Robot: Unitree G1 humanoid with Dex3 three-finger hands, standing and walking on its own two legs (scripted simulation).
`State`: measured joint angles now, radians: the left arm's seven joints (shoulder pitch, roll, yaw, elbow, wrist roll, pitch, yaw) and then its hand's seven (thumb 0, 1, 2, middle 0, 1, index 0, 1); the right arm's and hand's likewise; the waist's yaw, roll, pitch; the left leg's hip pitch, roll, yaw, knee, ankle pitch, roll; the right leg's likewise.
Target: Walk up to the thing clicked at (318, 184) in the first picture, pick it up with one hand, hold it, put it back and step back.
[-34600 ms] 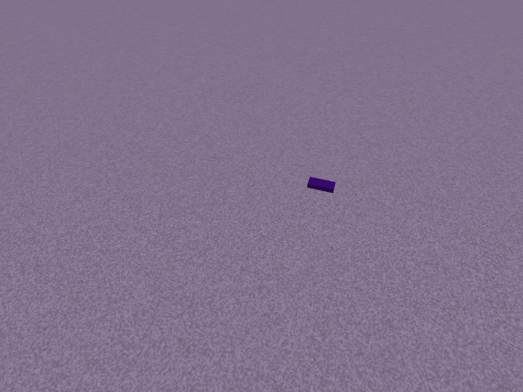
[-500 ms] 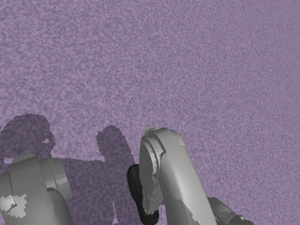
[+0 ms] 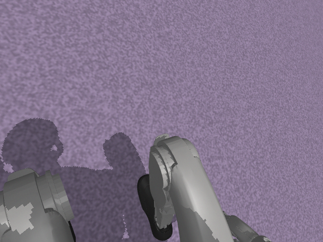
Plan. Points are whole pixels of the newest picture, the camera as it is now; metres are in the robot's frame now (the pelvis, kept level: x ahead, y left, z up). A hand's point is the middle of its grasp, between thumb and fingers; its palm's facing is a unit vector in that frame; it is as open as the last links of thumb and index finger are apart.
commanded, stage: settle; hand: left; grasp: from above
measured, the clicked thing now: out of the picture +0.42 +0.37 -0.28
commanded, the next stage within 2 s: lift in 0.72 s
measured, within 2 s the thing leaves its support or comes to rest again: leaves its support in 0.10 s
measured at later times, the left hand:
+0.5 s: hand out of the picture +0.40 +0.38 -0.16, palm faces -0.43 -0.11 -0.90, open 8.7 cm
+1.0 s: hand out of the picture +0.39 +0.37 -0.09, palm faces -0.44 -0.10 -0.89, open 8.8 cm
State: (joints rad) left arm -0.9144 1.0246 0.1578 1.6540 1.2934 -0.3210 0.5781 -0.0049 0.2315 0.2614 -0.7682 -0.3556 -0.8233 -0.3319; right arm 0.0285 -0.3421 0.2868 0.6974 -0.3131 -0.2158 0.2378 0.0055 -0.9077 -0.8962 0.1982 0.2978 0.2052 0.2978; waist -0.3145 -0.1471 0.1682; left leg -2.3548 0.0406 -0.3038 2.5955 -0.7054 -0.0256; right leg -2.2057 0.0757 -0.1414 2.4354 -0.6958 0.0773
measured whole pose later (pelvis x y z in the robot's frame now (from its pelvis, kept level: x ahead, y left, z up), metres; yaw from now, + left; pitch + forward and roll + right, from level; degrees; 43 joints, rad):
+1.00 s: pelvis -0.01 -0.01 +0.05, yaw +6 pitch +31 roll -10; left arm -0.84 0.80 0.10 1.22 1.22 -0.27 0.23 -0.01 0.19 0.29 -0.81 -0.33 -0.86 -0.31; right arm 0.15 -0.29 0.07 0.70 -0.12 -0.01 0.15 0.01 -0.93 -0.90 0.20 0.30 0.21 0.30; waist -0.18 0.00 -0.03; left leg -2.32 0.03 -0.18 2.38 -0.63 -0.01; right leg -2.18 0.02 -0.07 2.30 -0.67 0.06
